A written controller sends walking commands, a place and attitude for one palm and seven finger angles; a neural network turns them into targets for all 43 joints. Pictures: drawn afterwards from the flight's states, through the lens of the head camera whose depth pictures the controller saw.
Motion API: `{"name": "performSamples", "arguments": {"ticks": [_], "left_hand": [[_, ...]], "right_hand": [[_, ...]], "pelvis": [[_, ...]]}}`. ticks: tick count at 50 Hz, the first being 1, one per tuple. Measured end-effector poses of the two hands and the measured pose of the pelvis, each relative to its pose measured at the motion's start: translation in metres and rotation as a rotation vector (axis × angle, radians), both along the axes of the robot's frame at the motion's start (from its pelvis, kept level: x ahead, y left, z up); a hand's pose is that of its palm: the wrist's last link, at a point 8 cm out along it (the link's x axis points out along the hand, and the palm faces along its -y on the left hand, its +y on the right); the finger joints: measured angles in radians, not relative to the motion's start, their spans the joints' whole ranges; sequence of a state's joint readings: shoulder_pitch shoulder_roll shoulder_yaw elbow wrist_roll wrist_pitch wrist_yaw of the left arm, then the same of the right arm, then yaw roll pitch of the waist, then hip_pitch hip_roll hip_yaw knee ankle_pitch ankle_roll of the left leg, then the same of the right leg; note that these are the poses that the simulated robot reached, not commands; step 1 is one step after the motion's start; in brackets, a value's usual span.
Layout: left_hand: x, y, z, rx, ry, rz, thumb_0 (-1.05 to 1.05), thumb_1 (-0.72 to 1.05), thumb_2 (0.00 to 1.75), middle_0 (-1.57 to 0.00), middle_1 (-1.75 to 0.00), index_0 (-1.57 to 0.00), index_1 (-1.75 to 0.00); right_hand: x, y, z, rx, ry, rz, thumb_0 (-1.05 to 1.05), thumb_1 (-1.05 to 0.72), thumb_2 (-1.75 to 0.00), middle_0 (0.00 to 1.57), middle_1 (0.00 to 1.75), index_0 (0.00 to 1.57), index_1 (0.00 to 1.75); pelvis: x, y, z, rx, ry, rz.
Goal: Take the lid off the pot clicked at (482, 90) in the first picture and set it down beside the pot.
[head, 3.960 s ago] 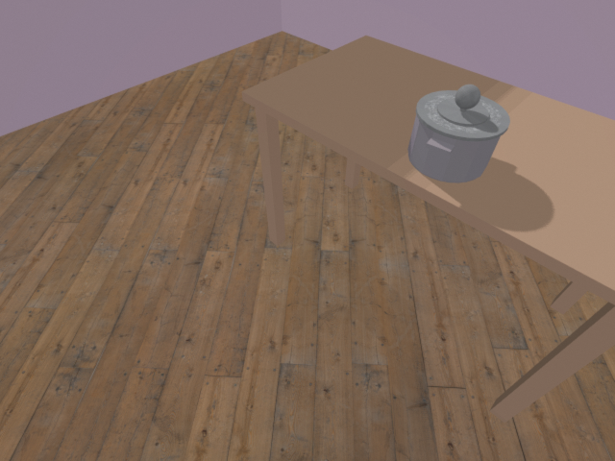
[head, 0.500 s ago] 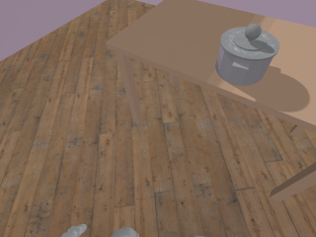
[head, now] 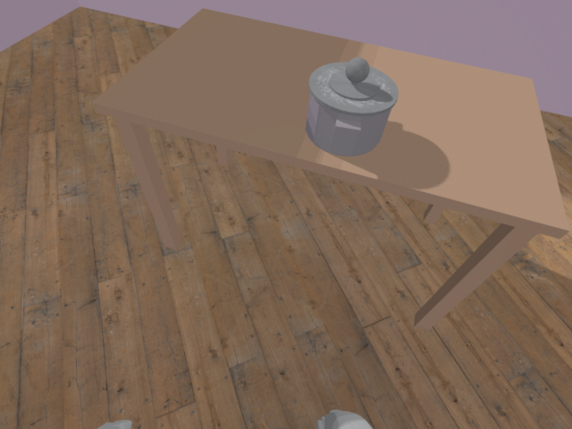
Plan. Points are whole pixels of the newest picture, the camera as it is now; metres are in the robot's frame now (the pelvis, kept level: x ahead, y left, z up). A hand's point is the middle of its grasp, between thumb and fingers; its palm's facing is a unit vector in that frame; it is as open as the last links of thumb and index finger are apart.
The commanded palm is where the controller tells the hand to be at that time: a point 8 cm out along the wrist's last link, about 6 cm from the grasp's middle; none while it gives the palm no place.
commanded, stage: turn to face it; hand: left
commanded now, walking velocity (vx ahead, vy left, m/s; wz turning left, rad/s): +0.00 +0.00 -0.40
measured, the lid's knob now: (357, 70) +0.78 -0.09 +0.09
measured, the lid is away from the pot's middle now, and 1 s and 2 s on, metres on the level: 0.00 0.00 0.00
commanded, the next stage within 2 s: take the last steps up to it in 0.32 s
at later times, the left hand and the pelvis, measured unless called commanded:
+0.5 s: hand out of the picture +0.11 +0.13 -0.16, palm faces -0.15 -0.96 -0.22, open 7.4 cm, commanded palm none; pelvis +0.00 -0.04 +0.00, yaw -11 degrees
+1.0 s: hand (251, 367) +0.24 +0.07 -0.17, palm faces -0.29 -0.94 -0.18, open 7.4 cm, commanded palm none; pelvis +0.12 -0.08 -0.01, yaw -16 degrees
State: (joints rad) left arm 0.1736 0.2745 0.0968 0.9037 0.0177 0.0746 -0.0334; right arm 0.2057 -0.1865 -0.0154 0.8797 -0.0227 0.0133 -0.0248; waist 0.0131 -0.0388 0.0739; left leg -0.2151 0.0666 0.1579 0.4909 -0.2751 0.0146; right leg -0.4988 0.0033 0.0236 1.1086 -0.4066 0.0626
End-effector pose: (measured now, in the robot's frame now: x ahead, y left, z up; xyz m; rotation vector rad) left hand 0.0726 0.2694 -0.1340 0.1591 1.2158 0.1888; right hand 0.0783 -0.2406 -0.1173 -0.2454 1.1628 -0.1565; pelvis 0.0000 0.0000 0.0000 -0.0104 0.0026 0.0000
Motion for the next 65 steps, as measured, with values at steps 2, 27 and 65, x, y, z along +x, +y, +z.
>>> {"name": "performSamples", "arguments": {"ticks": [2,27,65], "left_hand": [[0.006,-0.005,0.002,-0.002,0.01,-0.025,0.01,0.9,0.9,-0.2,-0.3,-0.2,-0.3],[0.037,-0.086,0.003,-0.014,0.022,-0.21,0.01,0.9,0.9,-0.21,-0.3,-0.21,-0.3],[0.192,-0.17,0.002,-0.014,0.084,-0.232,0.0,0.93,0.9,-0.2,-0.3,-0.2,-0.3]], "right_hand": [[-0.013,-0.002,-0.002,0.009,0.019,-0.035,0.01,-0.9,-0.9,0.2,0.3,0.2,0.3],[-0.084,-0.042,-0.022,0.063,0.126,-0.274,0.01,-0.91,-0.9,0.2,0.3,0.2,0.3],[0.115,-0.118,-0.02,0.103,0.049,-0.302,0.01,-0.91,-0.9,0.19,0.3,0.19,0.29]], "pelvis": [[0.001,-0.001,0.001,-0.003,-0.002,-0.024],[0.008,-0.035,0.001,0.012,0.006,-0.195],[0.198,-0.119,0.005,-0.001,0.005,-0.239]]}}
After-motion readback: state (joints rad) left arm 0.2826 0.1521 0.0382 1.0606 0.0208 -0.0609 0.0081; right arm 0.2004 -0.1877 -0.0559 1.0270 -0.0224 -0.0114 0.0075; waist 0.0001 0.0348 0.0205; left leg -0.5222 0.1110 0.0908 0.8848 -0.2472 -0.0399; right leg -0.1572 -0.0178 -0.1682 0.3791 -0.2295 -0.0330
